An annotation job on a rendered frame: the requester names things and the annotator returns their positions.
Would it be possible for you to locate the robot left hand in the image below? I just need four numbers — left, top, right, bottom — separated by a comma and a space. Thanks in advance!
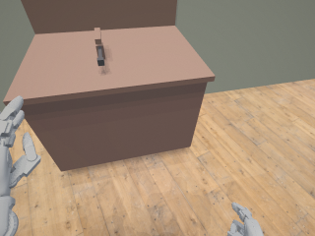
0, 95, 41, 197

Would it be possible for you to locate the tap lever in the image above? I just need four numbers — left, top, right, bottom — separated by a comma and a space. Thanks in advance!
96, 46, 105, 66

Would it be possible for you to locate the counter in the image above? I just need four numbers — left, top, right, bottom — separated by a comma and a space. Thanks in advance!
3, 0, 216, 172

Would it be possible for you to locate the left robot forearm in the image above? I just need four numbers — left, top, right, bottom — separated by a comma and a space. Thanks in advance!
0, 196, 19, 236

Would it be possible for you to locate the robot right hand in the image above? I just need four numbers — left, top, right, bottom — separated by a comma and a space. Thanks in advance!
227, 202, 264, 236

